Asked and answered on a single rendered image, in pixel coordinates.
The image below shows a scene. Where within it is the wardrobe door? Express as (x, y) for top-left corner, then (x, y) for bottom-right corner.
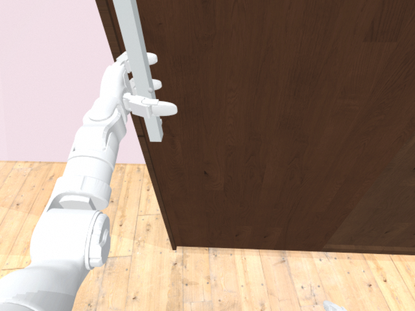
(108, 0), (415, 251)
(326, 131), (415, 247)

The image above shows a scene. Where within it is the handle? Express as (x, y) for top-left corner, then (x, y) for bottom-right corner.
(113, 0), (163, 142)

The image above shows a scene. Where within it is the left robot forearm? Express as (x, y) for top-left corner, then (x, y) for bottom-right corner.
(30, 96), (128, 261)

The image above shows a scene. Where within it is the left robot hand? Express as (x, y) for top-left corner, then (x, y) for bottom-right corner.
(100, 51), (178, 119)

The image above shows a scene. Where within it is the robot left upper arm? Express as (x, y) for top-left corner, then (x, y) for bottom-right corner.
(0, 208), (111, 311)

